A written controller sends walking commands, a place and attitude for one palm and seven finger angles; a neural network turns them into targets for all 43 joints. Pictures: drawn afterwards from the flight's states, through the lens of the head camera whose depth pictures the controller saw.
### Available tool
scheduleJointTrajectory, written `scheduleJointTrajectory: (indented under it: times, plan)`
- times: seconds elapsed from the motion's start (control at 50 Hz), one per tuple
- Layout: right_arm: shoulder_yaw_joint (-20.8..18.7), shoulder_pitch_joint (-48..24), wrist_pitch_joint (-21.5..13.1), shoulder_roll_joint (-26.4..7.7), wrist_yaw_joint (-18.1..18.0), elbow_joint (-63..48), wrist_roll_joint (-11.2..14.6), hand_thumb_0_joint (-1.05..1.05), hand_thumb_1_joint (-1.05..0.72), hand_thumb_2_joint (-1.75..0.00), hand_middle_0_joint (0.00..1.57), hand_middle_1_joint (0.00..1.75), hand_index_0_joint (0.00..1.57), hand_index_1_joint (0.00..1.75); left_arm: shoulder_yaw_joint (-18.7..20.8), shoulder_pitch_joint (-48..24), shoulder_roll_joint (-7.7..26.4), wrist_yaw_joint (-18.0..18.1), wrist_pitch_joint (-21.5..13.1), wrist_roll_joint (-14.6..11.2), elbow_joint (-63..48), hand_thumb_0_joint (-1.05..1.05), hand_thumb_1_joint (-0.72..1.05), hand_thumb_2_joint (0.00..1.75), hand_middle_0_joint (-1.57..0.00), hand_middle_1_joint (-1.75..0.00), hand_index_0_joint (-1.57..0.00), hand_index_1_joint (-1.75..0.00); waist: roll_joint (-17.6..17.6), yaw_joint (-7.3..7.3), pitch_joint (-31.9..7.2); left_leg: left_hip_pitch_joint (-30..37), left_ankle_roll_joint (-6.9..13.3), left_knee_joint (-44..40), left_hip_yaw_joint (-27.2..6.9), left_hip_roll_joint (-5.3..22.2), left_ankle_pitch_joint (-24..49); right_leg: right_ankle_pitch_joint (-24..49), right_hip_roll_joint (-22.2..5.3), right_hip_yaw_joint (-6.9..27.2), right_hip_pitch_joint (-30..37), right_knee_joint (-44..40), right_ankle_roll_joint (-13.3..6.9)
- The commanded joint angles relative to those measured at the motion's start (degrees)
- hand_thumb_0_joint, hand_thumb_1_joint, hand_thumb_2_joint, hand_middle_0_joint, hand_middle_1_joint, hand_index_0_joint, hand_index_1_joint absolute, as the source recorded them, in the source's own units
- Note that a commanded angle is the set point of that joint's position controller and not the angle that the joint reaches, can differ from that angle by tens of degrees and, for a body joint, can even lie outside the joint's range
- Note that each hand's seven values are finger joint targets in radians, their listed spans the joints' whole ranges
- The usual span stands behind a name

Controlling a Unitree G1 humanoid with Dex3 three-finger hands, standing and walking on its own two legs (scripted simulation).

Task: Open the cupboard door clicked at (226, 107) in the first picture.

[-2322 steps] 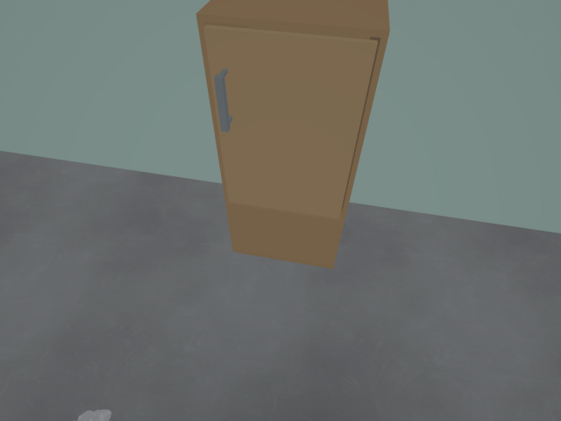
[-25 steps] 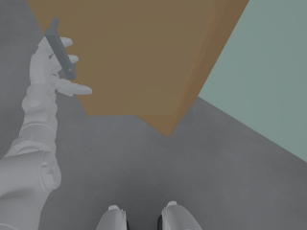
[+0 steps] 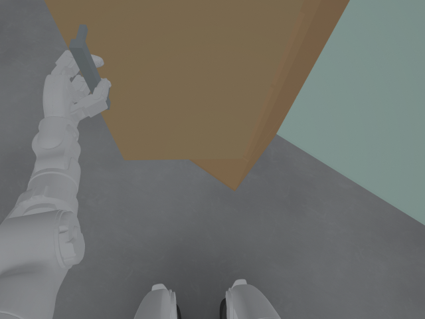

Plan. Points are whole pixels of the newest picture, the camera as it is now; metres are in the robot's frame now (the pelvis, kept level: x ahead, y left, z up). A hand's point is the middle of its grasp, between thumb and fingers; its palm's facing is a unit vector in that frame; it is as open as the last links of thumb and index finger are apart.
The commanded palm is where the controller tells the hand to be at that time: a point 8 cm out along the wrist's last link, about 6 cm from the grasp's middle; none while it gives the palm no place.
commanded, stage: close the thumb around the handle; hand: left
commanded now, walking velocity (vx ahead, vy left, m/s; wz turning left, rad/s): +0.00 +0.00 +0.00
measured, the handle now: (94, 71) +0.56 +0.19 +0.08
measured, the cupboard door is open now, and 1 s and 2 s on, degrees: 39 76 78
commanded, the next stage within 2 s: pull the door open along its arc in 0.10 s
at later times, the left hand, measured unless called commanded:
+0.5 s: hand (105, 109) +0.48 +0.16 +0.07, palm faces +0.02 -1.00 -0.01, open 5.7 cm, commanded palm +0.42 +0.21 +0.07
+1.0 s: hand (160, 200) +0.30 +0.06 +0.08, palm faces +0.36 -0.93 +0.03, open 6.2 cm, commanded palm +0.23 +0.14 +0.07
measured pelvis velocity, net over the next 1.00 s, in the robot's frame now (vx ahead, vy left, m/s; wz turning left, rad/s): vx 0.02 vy -0.03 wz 0.03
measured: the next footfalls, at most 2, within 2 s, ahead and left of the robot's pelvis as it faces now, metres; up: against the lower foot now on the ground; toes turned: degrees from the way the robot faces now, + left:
none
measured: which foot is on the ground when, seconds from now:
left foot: down 0.00-1.00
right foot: down 0.00-1.00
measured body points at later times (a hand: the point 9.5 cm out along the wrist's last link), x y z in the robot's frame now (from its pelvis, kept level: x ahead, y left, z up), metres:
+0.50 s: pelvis +0.01 +0.00 +0.01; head +0.12 +0.00 +0.44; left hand +0.47 +0.21 +0.07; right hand +0.01 -0.26 -0.11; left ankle +0.01 +0.09 -0.67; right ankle +0.00 -0.12 -0.67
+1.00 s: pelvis +0.02 -0.03 +0.02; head +0.05 -0.03 +0.47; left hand +0.28 +0.11 +0.08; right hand +0.22 -0.22 -0.06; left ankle +0.01 +0.09 -0.67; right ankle +0.00 -0.12 -0.67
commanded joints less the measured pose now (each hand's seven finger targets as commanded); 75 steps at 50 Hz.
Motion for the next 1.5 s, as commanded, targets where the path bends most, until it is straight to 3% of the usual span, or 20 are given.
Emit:
scheduleJointTrajectory:
  times: [0.0, 0.14, 0.18, 0.2, 0.4, 0.54, 0.58, 0.6, 0.64, 0.7, 0.74, 0.8, 0.84, 0.98, 1.04, 1.12, 1.16, 1.26, 1.34, 1.48]
  plan:
    - [-3.7, 10.0, -0.7, -10.4, -0.6, -2.2, 0.0, 0.0, -0.9, -0.9, 0.2, 0.3, 0.2, 0.3, 1.1, -27.0, 11.7, 0.2, -4.2, -0.2, -11.9, 0.0, 0.9, 0.9, -0.4, -1.35, -0.4, -1.35, 5.4, -1.57, -27.0, 25.3, -0.8, -5.6, -5.6, -0.9, 25.9, 19.7, 2.2, 1.3, 6.4, -5.4, -0.5]
    - [-3.4, 10.3, -0.8, -10.2, -0.5, -2.7, -0.4, 0.0, -0.9, -0.9, 0.2, 0.3, 0.2, 0.3, 2.7, -27.0, 13.2, 1.9, -4.6, 0.7, -11.2, 0.0, 0.9, 0.9, -0.4, -1.35, -0.4, -1.35, 4.7, -1.24, -26.3, 23.6, -0.6, -5.8, -5.3, -1.3, 25.3, 19.8, 2.1, 1.4, 7.5, -5.1, -0.6]
    - [-3.6, 9.8, -0.8, -10.0, -0.3, -3.1, -0.3, 0.0, -0.9, -0.9, 0.2, 0.3, 0.2, 0.3, 2.4, -25.4, 12.6, 1.9, -5.0, 0.9, -12.5, 0.0, 0.9, 0.9, -0.4, -1.35, -0.4, -1.35, 5.7, -0.48, -28.7, 24.8, -0.8, -5.6, -5.0, -1.3, 26.1, 20.5, 2.0, 1.6, 8.0, -5.1, -0.5]
    - [-3.5, 9.7, -0.8, -9.9, -0.4, -2.8, -0.3, 0.0, -0.9, -0.9, 0.2, 0.3, 0.2, 0.3, 1.1, -27.8, 11.5, 1.9, -5.0, 0.7, -12.8, 0.0, 0.9, 0.9, -0.4, -1.35, -0.4, -1.35, 4.8, -1.75, -28.0, 24.1, -0.6, -5.4, -4.9, -1.3, 25.4, 20.7, 2.0, 1.7, 7.9, -5.3, -0.3]
    - [-4.2, 7.7, -0.3, -9.2, 0.2, -6.1, 0.8, 0.0, -0.9, -0.9, 0.2, 0.3, 0.2, 0.3, 1.0, -9.8, 8.0, 0.3, -4.5, -2.2, -21.0, 0.0, 0.9, 0.9, -0.4, -1.35, -0.4, -1.35, 3.0, 2.89, -29.5, 24.7, -0.5, -7.8, -2.9, -1.8, 28.6, 26.5, 2.2, 1.8, 16.4, -6.4, -0.6]
    - [-4.9, 3.6, -1.0, -7.9, 1.0, -9.8, 2.0, 0.0, -0.9, -0.9, 0.2, 0.3, 0.2, 0.3, -4.7, 11.4, -1.4, 1.0, -3.0, -5.1, -37.4, 0.0, 0.9, 0.9, -0.4, -1.35, -0.4, -1.35, 2.0, 5.6, -25.9, 26.5, -0.4, -10.5, -1.4, -1.9, 31.4, 29.9, 2.0, 1.4, 21.2, -8.1, -0.6]
    - [-5.0, 2.0, -1.6, -7.4, 1.3, -10.8, 2.2, 0.0, -0.9, -0.9, 0.2, 0.3, 0.2, 0.3, -6.0, 20.8, -3.1, 1.6, -2.8, -5.7, -44.3, 0.0, 0.9, 0.9, -0.4, -1.35, -0.4, -1.35, 0.9, 7.04, -25.7, 27.2, -0.4, -11.4, -1.1, -1.7, 33.7, 32.3, 1.6, 1.5, 23.7, -8.2, -0.5]
    - [-4.9, -0.1, -2.4, -5.5, 1.4, -11.4, 1.9, 0.0, -0.9, -0.9, 0.2, 0.3, 0.2, 0.3, -1.6, 23.6, -7.0, 8.3, -2.2, -9.3, -48.7, 0.0, 0.9, 0.9, -0.4, -1.35, -0.4, -1.35, 0.4, 10.94, -24.5, 25.6, -1.0, -12.2, -0.4, -1.9, 33.6, 31.5, 1.6, 0.6, 24.9, -8.7, -0.4]
    - [-4.4, -2.1, -3.7, -5.0, 2.0, -11.8, 1.2, 0.0, -0.9, -0.9, 0.2, 0.3, 0.2, 0.3, -6.3, 30.3, -12.6, 17.2, -0.8, -6.9, -52.6, 0.0, 0.9, 0.9, -0.4, -1.35, -0.4, -1.35, -2.0, 9.99, -19.7, 24.1, -1.5, -12.9, -0.7, -2.0, 30.2, 28.7, 1.6, -0.3, 24.3, -8.8, -0.4]
    - [-4.5, -4.5, -4.0, -4.3, 2.6, -12.3, -0.2, 0.0, -0.9, -0.9, 0.2, 0.3, 0.2, 0.3, -7.9, 37.5, -15.0, 26.6, -0.4, -2.1, -58.8, 0.0, 0.9, 0.9, -0.4, -1.35, -0.4, -1.35, -3.3, 10.55, -19.3, 22.9, -1.6, -12.8, -0.4, -2.3, 27.3, 28.6, 0.8, 0.2, 25.8, -8.1, -0.4]
    - [-4.4, -6.2, -3.9, -3.7, 2.5, -12.7, -1.1, 0.0, -0.9, -0.9, 0.2, 0.3, 0.2, 0.3, -8.3, 40.5, -14.8, 31.9, -0.4, 1.5, -63.3, 0.0, 0.9, 0.9, -0.4, -1.35, -0.4, -1.35, -3.3, 11.68, -19.2, 22.7, -1.7, -12.7, -0.5, -2.5, 26.6, 28.4, 0.4, 0.7, 27.1, -7.7, -0.8]
    - [-3.9, -9.3, -3.5, -2.2, 2.4, -13.6, -1.8, 0.0, -0.9, -0.9, 0.2, 0.3, 0.2, 0.3, -14.9, 45.5, -21.1, 38.2, 1.5, 6.2, -67.1, 0.0, 0.9, 0.9, -0.4, -1.35, -0.4, -1.35, -2.2, 11.66, -17.2, 23.0, -1.8, -12.6, -0.4, -2.7, 24.9, 27.0, -0.3, 1.0, 26.3, -7.8, -0.9]
    - [-3.6, -10.2, -3.0, -1.8, 2.0, -14.0, -2.2, 0.0, -0.9, -0.9, 0.2, 0.3, 0.2, 0.3, -15.8, 50.9, -22.1, 41.3, 3.1, 7.8, -67.6, 0.0, 0.9, 0.9, -0.4, -1.35, -0.4, -1.35, -5.7, 11.97, -16.2, 22.6, -1.7, -12.9, -0.8, -2.9, 22.2, 25.2, -0.2, 1.4, 27.6, -9.2, -0.9]
    - [-2.3, -14.2, -2.3, 0.5, 0.0, -15.5, -2.4, 0.0, -0.9, -0.9, 0.2, 0.3, 0.2, 0.3, -22.9, 62.5, -27.0, 41.3, 5.7, 9.1, -75.9, 0.0, 0.9, 0.9, -0.4, -1.35, -0.4, -1.35, -6.2, 11.21, -11.7, 23.6, -1.9, -13.7, -0.5, -3.6, 19.4, 28.4, -1.4, 3.6, 30.7, -12.7, -0.4]
    - [-2.0, -14.6, -3.1, 1.0, -0.4, -15.0, -2.9, 0.0, -0.9, -0.9, 0.2, 0.3, 0.2, 0.3, -27.3, 59.4, -30.2, 41.5, 5.9, 10.7, -75.7, 0.0, 0.9, 0.9, -0.4, -1.35, -0.4, -1.35, -5.7, 9.52, -9.5, 23.4, -1.8, -12.8, -1.1, -3.6, 18.0, 27.7, -1.8, 3.8, 27.9, -12.8, -0.1]
    - [-2.0, -15.3, -5.0, 0.8, -0.2, -14.4, -3.2, 0.0, -0.9, -0.9, 0.2, 0.3, 0.2, 0.3, -32.3, 56.1, -34.6, 41.6, 5.7, 10.8, -75.0, 0.0, 0.9, 0.9, -0.4, -1.35, -0.4, -1.35, -5.4, 8.22, -11.1, 22.9, -1.8, -11.0, -1.7, -3.8, 16.4, 28.7, -3.0, 4.6, 26.2, -12.5, 0.8]
    - [-2.2, -15.2, -5.9, 0.4, -0.2, -13.5, -3.2, 0.0, -0.9, -0.9, 0.2, 0.3, 0.2, 0.3, -34.0, 49.2, -35.1, 41.9, 5.4, 11.2, -74.9, 0.0, 0.9, 0.9, -0.4, -1.35, -0.4, -1.35, -6.5, 6.55, -10.9, 22.2, -1.7, -9.9, -2.2, -3.8, 15.0, 27.2, -3.6, 5.4, 24.4, -12.7, 1.1]
    - [-2.7, -14.3, -6.4, 0.1, -0.6, -13.3, -2.9, 0.0, -0.9, -0.9, 0.2, 0.3, 0.2, 0.3, -31.6, 51.4, -32.6, 40.9, 5.0, 10.2, -72.7, 0.0, 0.55, 0.75, -0.38, -1.31, -0.38, -1.31, -8.5, 8.33, -14.2, 20.1, -1.9, -10.1, -2.2, -4.2, 14.2, 28.7, -4.9, 7.7, 28.4, -13.5, 1.6]
    - [-3.0, -14.2, -6.5, -0.3, -1.0, -12.8, -2.7, 0.0, -0.9, -0.9, 0.2, 0.3, 0.2, 0.3, -30.3, 49.9, -31.2, 40.1, 4.3, 9.6, -72.0, 0.0, 0.27, 0.63, -0.35, -1.28, -0.35, -1.28, -10.6, 8.33, -13.8, 18.6, -1.8, -10.0, -2.4, -4.3, 13.0, 27.4, -5.7, 9.5, 29.5, -14.7, 2.1]
    - [-3.3, -14.5, -7.1, -0.5, -1.1, -12.0, -2.7, 0.0, -0.9, -0.9, 0.2, 0.3, 0.2, 0.3, -30.2, 46.2, -31.4, 39.8, 2.8, 9.3, -69.6, 0.0, -0.22, 0.42, -0.32, -1.23, -0.32, -1.23, -10.0, 8.33, -13.2, 18.1, -1.5, -10.2, -2.4, -4.3, 10.5, 19.0, -5.9, 10.1, 27.1, -15.9, 1.9]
